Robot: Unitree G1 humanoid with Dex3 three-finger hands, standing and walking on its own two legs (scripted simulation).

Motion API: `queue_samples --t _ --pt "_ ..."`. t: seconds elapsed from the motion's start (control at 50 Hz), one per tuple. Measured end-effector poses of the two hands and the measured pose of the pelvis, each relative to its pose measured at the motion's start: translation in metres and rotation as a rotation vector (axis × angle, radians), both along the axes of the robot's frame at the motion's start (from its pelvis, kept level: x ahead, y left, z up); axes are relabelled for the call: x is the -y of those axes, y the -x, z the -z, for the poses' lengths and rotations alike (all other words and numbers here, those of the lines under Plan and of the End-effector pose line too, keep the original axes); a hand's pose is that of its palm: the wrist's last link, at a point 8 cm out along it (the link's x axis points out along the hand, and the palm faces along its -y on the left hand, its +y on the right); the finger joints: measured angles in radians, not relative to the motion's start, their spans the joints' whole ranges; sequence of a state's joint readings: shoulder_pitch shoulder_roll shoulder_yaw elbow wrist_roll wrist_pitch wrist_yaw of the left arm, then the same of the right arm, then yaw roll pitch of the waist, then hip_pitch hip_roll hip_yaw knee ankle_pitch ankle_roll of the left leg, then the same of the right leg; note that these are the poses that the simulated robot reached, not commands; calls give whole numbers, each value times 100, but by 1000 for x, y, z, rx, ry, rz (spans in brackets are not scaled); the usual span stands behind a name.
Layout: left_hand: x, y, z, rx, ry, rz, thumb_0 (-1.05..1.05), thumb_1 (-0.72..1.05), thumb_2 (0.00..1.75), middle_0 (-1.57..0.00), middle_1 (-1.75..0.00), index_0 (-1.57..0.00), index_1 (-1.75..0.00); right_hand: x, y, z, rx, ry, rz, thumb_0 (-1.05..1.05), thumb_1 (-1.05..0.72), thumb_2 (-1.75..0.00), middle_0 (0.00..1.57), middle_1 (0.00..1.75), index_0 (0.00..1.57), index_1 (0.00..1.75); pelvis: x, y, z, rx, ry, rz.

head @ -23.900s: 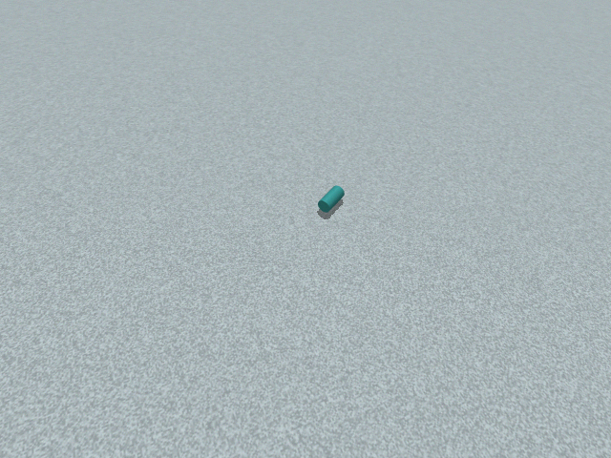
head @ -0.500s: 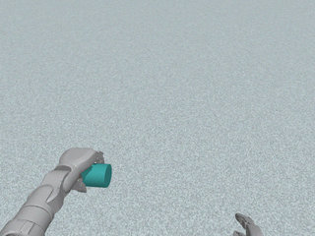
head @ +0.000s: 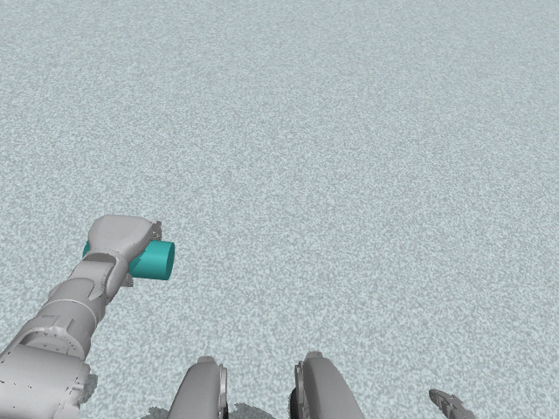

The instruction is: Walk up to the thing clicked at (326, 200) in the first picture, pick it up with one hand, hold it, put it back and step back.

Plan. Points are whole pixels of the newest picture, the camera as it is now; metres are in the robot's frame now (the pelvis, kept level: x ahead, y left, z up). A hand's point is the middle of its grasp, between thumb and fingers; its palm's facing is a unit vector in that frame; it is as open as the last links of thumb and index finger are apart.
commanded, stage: crouch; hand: left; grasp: from above
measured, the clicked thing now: (131, 257) +0.39 +0.23 -0.12
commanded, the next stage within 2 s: lower in 1.46 s
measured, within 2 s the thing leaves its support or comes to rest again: neither
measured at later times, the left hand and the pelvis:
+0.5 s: hand (158, 274) +0.43 +0.24 -0.32, palm faces -0.44 +0.06 -0.89, open 9.5 cm; pelvis -0.03 +0.01 -0.19, yaw -2 degrees
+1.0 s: hand (165, 278) +0.45 +0.25 -0.43, palm faces -0.47 +0.03 -0.88, open 9.5 cm; pelvis -0.03 +0.01 -0.27, yaw -4 degrees
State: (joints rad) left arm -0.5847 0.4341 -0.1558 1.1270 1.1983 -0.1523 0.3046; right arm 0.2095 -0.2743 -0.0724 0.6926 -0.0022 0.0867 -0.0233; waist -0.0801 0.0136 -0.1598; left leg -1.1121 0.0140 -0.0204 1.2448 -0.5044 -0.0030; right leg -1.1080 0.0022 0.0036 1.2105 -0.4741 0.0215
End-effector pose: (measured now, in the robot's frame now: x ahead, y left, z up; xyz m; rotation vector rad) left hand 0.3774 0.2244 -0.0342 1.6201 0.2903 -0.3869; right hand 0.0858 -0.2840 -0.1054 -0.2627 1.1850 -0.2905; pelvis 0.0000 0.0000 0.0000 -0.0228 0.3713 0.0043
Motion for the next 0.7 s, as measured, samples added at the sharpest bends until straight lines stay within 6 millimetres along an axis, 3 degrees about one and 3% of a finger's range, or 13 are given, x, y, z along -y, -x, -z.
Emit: queue_samples --t 0.16,0.3,0.5,0.7 --pt "2 -25 80 6 -1 -7 0 8 44 -70 -58 -72 -55 -4 66 76 -134 12 60 0 -91 -90 20 30 21 30 -4 19 72 -130 13 1" --pt "-1 -37 147 -35 5 -20 0 8 44 -70 -58 -72 -55 -17 94 132 -185 -15 68 1 -91 -90 21 30 21 30 -6 30 126 -201 23 2" --pt "-10 -54 232 -35 31 -4 0 8 43 -70 -57 -72 -54 -21 86 194 -204 -20 -8 0 -91 -90 21 30 21 30 -5 35 192 -277 47 1" --pt "-19 -67 291 -44 41 -34 0 8 43 -71 -56 -73 -53 -15 64 230 -211 -12 -74 0 -91 -91 21 30 21 30 -6 31 232 -303 65 4"
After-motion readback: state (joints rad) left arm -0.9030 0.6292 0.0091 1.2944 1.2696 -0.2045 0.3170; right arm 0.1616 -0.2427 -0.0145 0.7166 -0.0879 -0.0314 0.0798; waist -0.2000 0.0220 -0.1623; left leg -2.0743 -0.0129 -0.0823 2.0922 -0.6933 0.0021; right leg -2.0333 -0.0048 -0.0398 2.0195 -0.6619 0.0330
